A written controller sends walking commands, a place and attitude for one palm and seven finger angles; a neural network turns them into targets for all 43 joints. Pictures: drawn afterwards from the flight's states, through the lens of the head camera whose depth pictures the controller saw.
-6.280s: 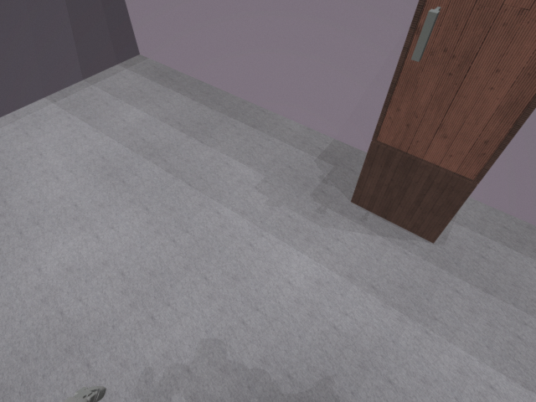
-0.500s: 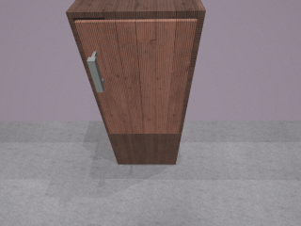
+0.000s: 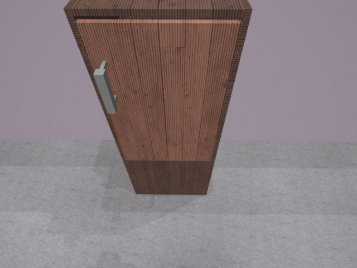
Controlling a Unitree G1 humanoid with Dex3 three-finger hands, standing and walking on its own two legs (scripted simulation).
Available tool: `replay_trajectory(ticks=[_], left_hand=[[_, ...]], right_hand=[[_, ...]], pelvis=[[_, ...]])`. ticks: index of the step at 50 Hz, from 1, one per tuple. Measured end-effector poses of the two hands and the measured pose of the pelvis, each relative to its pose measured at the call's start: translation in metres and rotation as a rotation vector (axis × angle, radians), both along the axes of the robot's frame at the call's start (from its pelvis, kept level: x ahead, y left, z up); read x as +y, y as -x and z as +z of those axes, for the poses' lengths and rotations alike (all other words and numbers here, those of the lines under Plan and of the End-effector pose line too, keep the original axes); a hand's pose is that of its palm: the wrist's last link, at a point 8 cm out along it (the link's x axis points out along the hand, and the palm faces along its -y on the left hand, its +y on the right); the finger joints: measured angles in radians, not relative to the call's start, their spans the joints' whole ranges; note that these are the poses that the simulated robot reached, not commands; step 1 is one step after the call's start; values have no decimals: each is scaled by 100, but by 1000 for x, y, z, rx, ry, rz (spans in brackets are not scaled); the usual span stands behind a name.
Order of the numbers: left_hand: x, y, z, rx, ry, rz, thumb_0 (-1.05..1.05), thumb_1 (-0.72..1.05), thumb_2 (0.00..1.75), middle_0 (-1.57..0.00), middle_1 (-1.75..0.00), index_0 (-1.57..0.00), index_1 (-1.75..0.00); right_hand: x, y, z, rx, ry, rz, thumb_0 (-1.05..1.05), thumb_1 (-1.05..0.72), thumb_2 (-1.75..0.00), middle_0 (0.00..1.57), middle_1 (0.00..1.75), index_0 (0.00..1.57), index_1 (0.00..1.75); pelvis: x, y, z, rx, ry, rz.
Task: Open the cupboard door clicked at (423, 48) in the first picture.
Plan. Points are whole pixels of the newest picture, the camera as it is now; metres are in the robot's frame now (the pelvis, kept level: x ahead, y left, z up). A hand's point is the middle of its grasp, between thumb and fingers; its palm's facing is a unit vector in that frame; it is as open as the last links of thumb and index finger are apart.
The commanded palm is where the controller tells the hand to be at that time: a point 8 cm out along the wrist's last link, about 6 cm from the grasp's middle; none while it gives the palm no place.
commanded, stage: come to a stop and stand still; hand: left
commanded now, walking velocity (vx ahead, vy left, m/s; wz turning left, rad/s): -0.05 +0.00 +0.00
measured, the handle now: (108, 87) +0.54 +0.23 +0.09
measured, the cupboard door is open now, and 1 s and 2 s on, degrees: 0 0 0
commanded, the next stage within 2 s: look again from close up in 0.94 s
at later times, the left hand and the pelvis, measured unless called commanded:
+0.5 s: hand out of the picture +0.01 +0.22 -0.16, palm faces +0.04 -0.97 -0.24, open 7.4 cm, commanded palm none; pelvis -0.07 +0.01 +0.00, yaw +1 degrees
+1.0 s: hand out of the picture -0.16 +0.18 -0.18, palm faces +0.05 -0.98 -0.17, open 7.4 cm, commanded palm none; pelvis -0.10 +0.02 +0.00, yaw +1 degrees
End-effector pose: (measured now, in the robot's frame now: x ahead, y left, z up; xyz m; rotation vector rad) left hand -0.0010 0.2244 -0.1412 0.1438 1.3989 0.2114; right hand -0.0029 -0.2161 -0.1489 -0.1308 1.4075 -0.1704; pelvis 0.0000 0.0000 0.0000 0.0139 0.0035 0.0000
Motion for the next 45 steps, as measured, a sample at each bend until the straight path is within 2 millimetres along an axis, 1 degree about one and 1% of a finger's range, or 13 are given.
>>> replay_trajectory(ticks=[3, 6, 8, 12, 15, 18, 21, 24, 26, 29, 35, 41, 45], left_hand=[[7, -11, 2, -33, -23, -17, 1, 92, 90, -20, -30, -20, -30], [11, -20, 0, -64, -37, -32, 1, 92, 90, -20, -30, -20, -30], [12, -25, 2, -85, -41, -63, 1, 92, 90, -20, -30, -20, -30], [17, -33, 6, -180, -60, -71, 1, 91, 90, -20, -30, -20, -30], [22, -32, 5, -232, -62, -76, 1, 91, 90, -20, -30, -20, -30], [26, -27, 3, -254, -46, -78, 1, 91, 90, -20, -30, -20, -30], [32, -19, 5, -272, -32, -83, 1, 91, 90, -20, -30, -20, -30], [37, -8, 7, -282, -28, -85, 1, 91, 90, -20, -30, -20, -30], [42, 2, 9, -278, -28, -85, 1, 91, 90, -20, -30, -20, -30], [47, 21, 9, -253, -32, -81, 1, 91, 90, -20, -30, -20, -30], [52, 71, 5, -150, -37, -57, 1, 91, 90, -20, -30, -20, -30], [41, 123, 0, -19, -13, -24, 1, 91, 90, -20, -30, -20, -30], [27, 147, -3, 49, 18, -6, 1, 91, 90, -20, -30, -20, -30]], right_hand=[[-6, -5, -1, -20, 8, -1, 1, -92, -90, 20, 30, 20, 30], [-12, -8, -4, -38, 14, 6, 1, -92, -90, 20, 30, 20, 30], [-16, -11, -2, -56, 13, 21, 1, -92, -90, 20, 30, 20, 30], [-32, -24, 6, -149, 51, 29, 1, -91, -90, 20, 30, 20, 30], [-40, -36, 12, -221, 88, 35, 1, -91, -90, 20, 30, 20, 30], [-42, -44, 22, -288, 112, 56, 1, -91, -90, 20, 30, 20, 30], [-40, -45, 33, -340, 125, 80, 1, -91, -90, 20, 30, 20, 30], [-36, -41, 40, -368, 128, 100, 0, -90, -90, 20, 30, 20, 30], [-32, -34, 42, -372, 125, 109, 0, -90, -90, 20, 30, 20, 30], [-27, -18, 41, -355, 112, 114, 0, -90, -90, 20, 30, 20, 30], [-17, 28, 28, -247, 75, 95, 0, -90, -90, 20, 30, 20, 30], [-6, 82, 15, -101, 41, 49, 0, -90, -90, 20, 30, 20, 30], [2, 113, 10, -18, 21, 17, 0, -90, -90, 20, 30, 20, 30]], pelvis=[[-2, 3, -1, 12, 0, 0], [-4, 9, -5, 22, -3, -1], [-6, 14, -5, 19, -4, 3], [-8, 25, -7, 15, -4, 15], [-4, 34, -11, -6, 12, 20], [1, 44, -11, -26, 14, 19], [6, 55, -8, -44, 22, 12], [10, 66, -6, -55, 26, 11], [12, 73, -4, -58, 26, 11], [14, 82, -2, -58, 23, 12], [18, 94, 0, -53, 18, 16], [19, 100, 0, -44, 17, 16], [19, 102, 0, -42, 16, 16]])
